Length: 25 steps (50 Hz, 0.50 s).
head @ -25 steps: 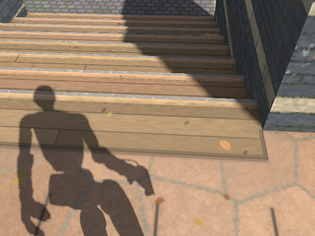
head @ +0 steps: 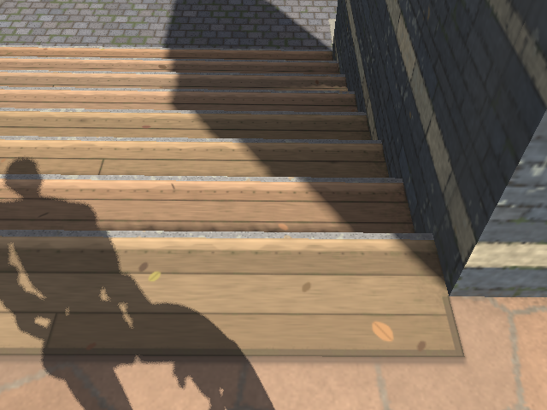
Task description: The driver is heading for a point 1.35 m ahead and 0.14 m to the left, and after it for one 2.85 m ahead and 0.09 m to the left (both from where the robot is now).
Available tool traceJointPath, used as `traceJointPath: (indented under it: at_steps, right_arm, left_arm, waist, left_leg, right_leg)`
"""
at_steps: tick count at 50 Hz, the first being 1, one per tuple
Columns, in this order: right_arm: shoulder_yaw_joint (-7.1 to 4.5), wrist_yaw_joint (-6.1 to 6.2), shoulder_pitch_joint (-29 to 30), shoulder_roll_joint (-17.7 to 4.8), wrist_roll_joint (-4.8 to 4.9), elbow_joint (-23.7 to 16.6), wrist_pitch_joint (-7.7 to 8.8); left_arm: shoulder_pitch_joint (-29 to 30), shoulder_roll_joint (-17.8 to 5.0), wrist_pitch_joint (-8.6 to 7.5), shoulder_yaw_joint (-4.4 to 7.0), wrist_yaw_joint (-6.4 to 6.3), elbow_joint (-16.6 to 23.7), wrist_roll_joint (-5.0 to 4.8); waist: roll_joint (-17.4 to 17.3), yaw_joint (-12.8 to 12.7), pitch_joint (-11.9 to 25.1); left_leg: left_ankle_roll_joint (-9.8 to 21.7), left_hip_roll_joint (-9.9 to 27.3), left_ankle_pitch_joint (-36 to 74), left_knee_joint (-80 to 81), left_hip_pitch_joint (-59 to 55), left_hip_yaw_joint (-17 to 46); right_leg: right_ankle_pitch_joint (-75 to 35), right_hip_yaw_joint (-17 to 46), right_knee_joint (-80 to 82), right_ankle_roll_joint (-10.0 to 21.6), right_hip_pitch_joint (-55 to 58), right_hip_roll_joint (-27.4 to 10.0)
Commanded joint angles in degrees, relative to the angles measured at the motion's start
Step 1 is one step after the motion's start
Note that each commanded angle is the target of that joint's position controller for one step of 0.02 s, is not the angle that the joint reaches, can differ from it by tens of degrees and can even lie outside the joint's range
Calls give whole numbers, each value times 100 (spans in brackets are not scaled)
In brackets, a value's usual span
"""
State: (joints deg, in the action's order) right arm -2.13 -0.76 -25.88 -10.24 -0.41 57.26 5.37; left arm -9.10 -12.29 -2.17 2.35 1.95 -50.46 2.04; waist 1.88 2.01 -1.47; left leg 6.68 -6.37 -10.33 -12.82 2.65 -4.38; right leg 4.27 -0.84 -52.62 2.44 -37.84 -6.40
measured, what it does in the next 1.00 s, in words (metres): walks ahead: right foot, then left foot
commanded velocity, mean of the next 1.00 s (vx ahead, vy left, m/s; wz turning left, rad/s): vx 0.50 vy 0.00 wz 0.00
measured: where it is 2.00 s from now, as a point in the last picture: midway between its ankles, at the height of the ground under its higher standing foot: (255, 236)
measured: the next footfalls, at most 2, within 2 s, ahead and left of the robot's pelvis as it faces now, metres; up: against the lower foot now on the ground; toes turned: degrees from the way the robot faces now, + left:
right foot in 0.26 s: +0.32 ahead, -0.11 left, +0.00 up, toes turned -3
left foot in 0.80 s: +0.64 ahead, +0.08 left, +0.00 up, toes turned +5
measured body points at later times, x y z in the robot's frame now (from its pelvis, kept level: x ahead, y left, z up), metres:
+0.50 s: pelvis +0.29 -0.05 +0.00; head +0.31 -0.06 +0.45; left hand +0.27 +0.20 -0.14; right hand +0.36 -0.30 -0.15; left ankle +0.33 +0.10 -0.67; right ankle +0.28 -0.11 -0.75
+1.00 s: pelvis +0.57 +0.02 +0.00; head +0.59 +0.03 +0.44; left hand +0.61 +0.27 -0.15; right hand +0.60 -0.24 -0.14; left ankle +0.60 +0.08 -0.75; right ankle +0.54 -0.12 -0.66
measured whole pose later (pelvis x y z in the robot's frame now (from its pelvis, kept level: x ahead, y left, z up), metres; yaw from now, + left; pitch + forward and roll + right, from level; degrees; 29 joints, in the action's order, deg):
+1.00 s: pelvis +0.57 +0.02 +0.00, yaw +1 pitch -1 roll +0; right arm -3.2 -0.1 -16.9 -11.8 -0.9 57.2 4.9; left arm -16.1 -12.3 -3.2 3.5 0.4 -55.0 1.7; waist 1.5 0.0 -2.8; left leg 5.8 -3.5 -9.5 -22.1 12.4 -5.9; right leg 16.9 0.2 -65.6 4.0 -27.4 -2.8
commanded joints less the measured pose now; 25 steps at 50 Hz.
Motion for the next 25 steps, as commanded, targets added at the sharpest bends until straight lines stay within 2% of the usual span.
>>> traceJointPath:
  at_steps: [1, 6, 9, 10, 11, 12, 13, 14, 15, 16, 17, 18, 19, 20, 22, 23, 25]
  right_arm:
    - [-75, 37, -276, -611, 15, -153, 94]
    - [-34, 130, -770, -621, -61, 91, 65]
    - [-63, 211, -753, -733, -133, 200, 51]
    - [-70, 226, -633, -772, -129, 207, 51]
    - [-102, 226, -520, -887, -122, 212, 59]
    - [-108, 207, -414, -925, -95, 221, 44]
    - [-78, 187, -285, -865, -49, 120, 57]
    - [54, 117, -730, -273, 187, -80, 58]
    - [-69, 114, -733, -647, 71, 37, 56]
    - [-130, 96, -162, -795, -13, -136, 48]
    - [-111, 51, 205, -725, -53, -245, 83]
    - [-95, 25, 260, -580, -120, -212, 41]
    - [-84, -1, 198, -484, -225, -209, -53]
    - [-62, -41, 83, -341, -257, -153, -137]
    - [-71, -97, 190, -296, -266, -209, -233]
    - [-75, -109, 428, -323, -261, -303, -267]
    - [-74, -124, 1012, -371, -241, -519, -304]
  left_arm:
    - [581, -157, -42, -3, 24, 395, -38]
    - [1382, -148, -69, -39, 15, 612, -67]
    - [1477, -253, -119, -11, -30, 700, -95]
    - [1251, -279, -143, 9, -59, 644, -95]
    - [762, -353, -164, 55, -96, 496, -73]
    - [-170, -476, -208, 134, -155, 189, -52]
    - [-1266, -773, -263, 250, -228, -101, 67]
    - [-2051, -1424, -272, 418, -273, -181, 235]
    - [-1842, -1236, -196, 398, -198, -228, 41]
    - [-1163, -999, -178, 332, -170, -176, -91]
    - [-712, -656, -206, 247, -140, -116, -121]
    - [-656, -430, -251, 194, -122, -169, -115]
    - [-658, -233, -289, 130, -131, -268, -141]
    - [-741, -166, -332, 103, -138, -352, -144]
    - [-1065, -267, -410, 113, -140, -513, -169]
    - [-1163, -371, -422, 134, -146, -551, -163]
    - [-1388, -394, -414, 123, -147, -618, -161]
  waist:
    - [-394, -2, -452]
    - [-493, 234, -528]
    - [-550, 128, -540]
    - [-605, -19, -444]
    - [-704, -220, -176]
    - [-626, -616, 306]
    - [-492, -1047, 939]
    - [679, -1013, 1896]
    - [534, -904, 2020]
    - [214, -620, 985]
    - [-15, -480, 447]
    - [-89, -311, 163]
    - [-18, -116, 13]
    - [32, -21, 4]
    - [54, 59, -63]
    - [73, 56, -155]
    - [102, -40, -333]
  left_leg:
    - [425, 1553, 1369, 724, 218, 981]
    - [428, 1681, 2356, 396, -639, 875]
    - [430, 1866, 3107, 15, -1073, 861]
    - [368, 1859, 3886, -291, -1055, 771]
    - [280, 1800, 4767, -815, -960, 702]
    - [178, 1641, 5053, -1785, -722, 539]
    - [83, 1462, 3861, -3105, 356, 434]
    - [-216, 646, 664, -5477, 2470, -9]
    - [-165, 238, -1891, -6381, 3253, 557]
    - [-127, 678, -1300, -6358, 3585, 769]
    - [-137, 879, -848, -6017, 3469, 749]
    - [-168, 1027, -709, -5749, 3229, 715]
    - [-239, 1133, -618, -5492, 2944, 708]
    - [-298, 1150, -566, -5366, 2741, 650]
    - [-387, 1177, -362, -5185, 2862, 522]
    - [-431, 1236, -157, -5010, 3056, 472]
    - [-512, 1318, 324, -4513, 3468, 378]
  right_leg:
    - [-608, -170, 737, -90, -195, 78]
    - [-528, -364, 1610, 7, -170, 328]
    - [71, -400, 2002, 228, 96, 472]
    - [320, -477, 2159, 339, 551, 622]
    - [461, -559, 2277, 440, 1283, 839]
    - [332, -631, 2584, 592, 2422, 1001]
    - [443, -6, 2551, 851, 4067, 405]
    - [1077, 2595, 2721, 1583, 6028, -1462]
    - [1101, 4092, 3536, 1840, 5862, -1816]
    - [1369, 3126, 3708, 1614, 4947, -1498]
    - [1086, 2469, 3964, 1447, 4085, -1272]
    - [654, 1995, 4118, 1262, 3521, -1039]
    - [313, 1578, 4236, 1083, 3067, -798]
    - [47, 1317, 4298, 1020, 2852, -690]
    - [-526, 994, 4369, 1025, 2748, -574]
    - [-559, 867, 4447, 1035, 2717, -538]
    - [-676, 698, 4544, 997, 2789, -437]
Velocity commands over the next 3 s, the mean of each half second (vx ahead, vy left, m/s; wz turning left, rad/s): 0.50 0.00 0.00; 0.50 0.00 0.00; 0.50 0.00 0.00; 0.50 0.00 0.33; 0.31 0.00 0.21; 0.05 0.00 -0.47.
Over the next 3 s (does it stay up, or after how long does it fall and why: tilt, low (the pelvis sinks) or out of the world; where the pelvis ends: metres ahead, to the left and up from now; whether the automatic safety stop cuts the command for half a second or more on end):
stays up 1.25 0.04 -0.15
